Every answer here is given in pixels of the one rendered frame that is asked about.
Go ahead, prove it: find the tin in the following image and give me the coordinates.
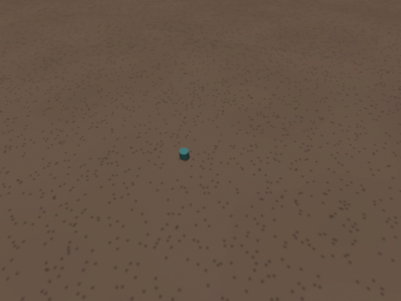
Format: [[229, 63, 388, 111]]
[[179, 147, 189, 160]]

